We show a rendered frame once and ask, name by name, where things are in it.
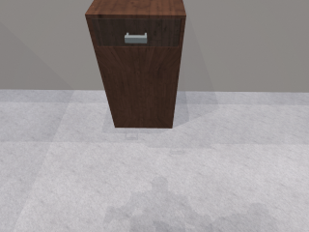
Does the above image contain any handle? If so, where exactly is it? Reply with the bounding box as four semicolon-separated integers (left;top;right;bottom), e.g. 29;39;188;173
125;32;148;44

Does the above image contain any cabinet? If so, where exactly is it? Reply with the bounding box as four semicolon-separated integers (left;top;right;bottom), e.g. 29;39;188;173
85;0;186;129

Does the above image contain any drawer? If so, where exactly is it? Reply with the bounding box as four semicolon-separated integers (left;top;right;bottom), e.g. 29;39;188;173
91;17;181;47

